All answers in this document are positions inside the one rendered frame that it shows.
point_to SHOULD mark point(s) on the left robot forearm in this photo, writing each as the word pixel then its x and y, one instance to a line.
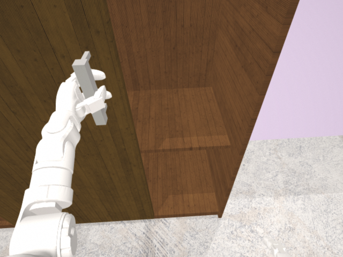
pixel 50 187

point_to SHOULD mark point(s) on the right robot hand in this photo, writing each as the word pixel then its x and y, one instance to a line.
pixel 276 248

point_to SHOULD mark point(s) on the robot left upper arm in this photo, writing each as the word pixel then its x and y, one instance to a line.
pixel 48 235

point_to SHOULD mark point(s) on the left robot hand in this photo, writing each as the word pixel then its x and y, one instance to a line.
pixel 69 96

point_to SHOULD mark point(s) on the handle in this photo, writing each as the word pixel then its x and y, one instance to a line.
pixel 87 83

